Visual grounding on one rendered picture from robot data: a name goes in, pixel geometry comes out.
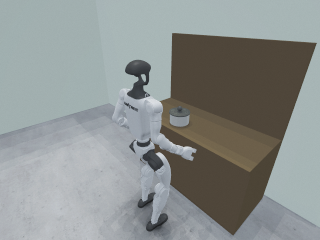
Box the robot right hand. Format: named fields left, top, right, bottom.
left=181, top=146, right=197, bottom=161

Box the right robot forearm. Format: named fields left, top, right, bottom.
left=156, top=134, right=185, bottom=156

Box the pot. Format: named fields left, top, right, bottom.
left=170, top=115, right=190, bottom=127

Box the robot left upper arm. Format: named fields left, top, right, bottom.
left=112, top=88, right=131, bottom=125

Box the table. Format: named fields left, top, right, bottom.
left=140, top=33, right=317, bottom=235

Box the left robot thigh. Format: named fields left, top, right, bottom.
left=129, top=139, right=154, bottom=178

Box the left robot foot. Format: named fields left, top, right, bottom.
left=138, top=192, right=156, bottom=208

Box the lid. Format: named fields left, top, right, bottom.
left=169, top=107, right=191, bottom=117

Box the robot right upper arm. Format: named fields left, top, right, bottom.
left=146, top=98, right=163, bottom=145

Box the left robot forearm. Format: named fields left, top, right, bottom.
left=118, top=117, right=130, bottom=129

